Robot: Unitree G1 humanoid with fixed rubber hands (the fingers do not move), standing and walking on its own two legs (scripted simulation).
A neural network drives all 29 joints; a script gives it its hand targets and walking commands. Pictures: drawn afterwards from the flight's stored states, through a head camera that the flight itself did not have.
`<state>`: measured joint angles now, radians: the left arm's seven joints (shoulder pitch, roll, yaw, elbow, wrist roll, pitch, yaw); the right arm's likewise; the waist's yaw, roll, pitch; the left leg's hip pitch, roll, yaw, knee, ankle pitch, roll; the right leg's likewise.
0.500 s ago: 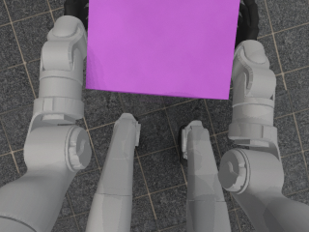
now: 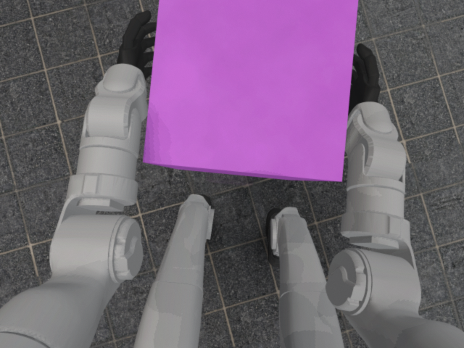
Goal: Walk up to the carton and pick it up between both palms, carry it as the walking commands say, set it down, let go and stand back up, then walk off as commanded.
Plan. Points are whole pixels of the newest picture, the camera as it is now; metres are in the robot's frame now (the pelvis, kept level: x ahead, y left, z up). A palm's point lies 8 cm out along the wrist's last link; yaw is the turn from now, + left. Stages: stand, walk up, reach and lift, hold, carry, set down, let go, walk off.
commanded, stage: reach and lift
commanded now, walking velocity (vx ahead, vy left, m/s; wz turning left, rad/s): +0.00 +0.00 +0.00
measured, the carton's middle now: (245, 91) +0.48 +0.01 -0.13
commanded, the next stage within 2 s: none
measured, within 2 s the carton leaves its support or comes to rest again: neither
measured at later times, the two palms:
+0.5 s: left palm (107, 51) +0.45 +0.17 +0.06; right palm (432, 86) +0.44 -0.17 +0.06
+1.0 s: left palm (91, 67) +0.41 +0.16 +0.09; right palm out of the picture +0.40 -0.17 +0.11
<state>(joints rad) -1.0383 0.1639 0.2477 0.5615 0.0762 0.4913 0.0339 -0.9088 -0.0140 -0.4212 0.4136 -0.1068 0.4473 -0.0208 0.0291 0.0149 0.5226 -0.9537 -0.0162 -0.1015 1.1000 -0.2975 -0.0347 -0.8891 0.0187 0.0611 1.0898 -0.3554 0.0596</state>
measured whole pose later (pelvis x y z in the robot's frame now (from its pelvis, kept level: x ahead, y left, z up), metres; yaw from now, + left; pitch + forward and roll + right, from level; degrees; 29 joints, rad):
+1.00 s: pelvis +0.12 -0.01 +0.10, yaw -1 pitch +4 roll -1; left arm -0.21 -0.02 0.17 0.27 0.14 0.56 -0.03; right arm -0.16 0.13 -0.25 0.18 -0.14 0.55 0.02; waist 0.00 -0.03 -0.02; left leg -0.32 0.01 -0.06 0.41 -0.18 -0.03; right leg -0.26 -0.01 0.09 0.38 -0.20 0.04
